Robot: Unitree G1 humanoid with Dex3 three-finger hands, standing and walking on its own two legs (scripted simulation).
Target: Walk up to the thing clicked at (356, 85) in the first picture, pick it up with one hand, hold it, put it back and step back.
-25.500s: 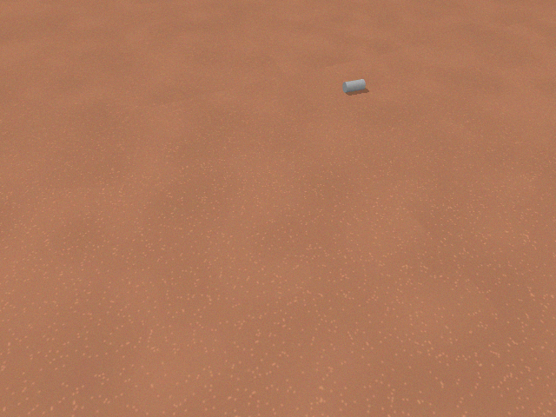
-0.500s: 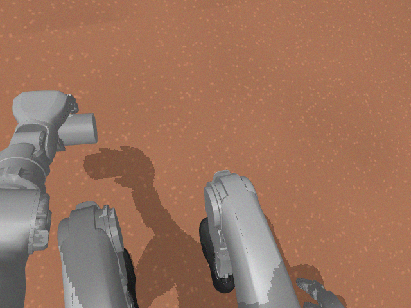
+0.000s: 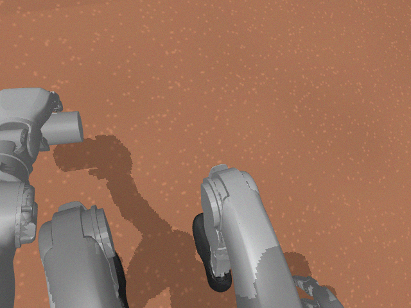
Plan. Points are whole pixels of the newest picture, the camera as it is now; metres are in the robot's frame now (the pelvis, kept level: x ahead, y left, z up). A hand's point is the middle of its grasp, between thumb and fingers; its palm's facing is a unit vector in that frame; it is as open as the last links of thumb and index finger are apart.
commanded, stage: lower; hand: left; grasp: from above
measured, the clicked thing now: (45, 129) +0.49 +0.21 -0.21
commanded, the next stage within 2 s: rest in 0.12 s
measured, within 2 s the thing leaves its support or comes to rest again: rests again in 1.12 s
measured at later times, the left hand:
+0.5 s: hand (45, 130) +0.49 +0.21 -0.22, palm faces -0.48 -0.02 -0.88, open 9.1 cm
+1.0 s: hand (50, 130) +0.50 +0.21 -0.25, palm faces -0.46 -0.04 -0.89, open 9.0 cm
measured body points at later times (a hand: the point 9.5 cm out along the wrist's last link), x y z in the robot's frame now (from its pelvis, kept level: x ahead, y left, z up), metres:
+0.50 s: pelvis +0.00 +0.00 -0.02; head +0.27 +0.06 +0.34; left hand +0.51 +0.21 -0.17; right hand +0.00 -0.27 -0.11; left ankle +0.08 +0.13 -0.30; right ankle +0.10 -0.13 -0.30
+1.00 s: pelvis +0.01 +0.01 -0.03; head +0.28 +0.06 +0.32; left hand +0.52 +0.21 -0.19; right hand -0.01 -0.26 -0.10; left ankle +0.08 +0.13 -0.30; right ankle +0.10 -0.13 -0.30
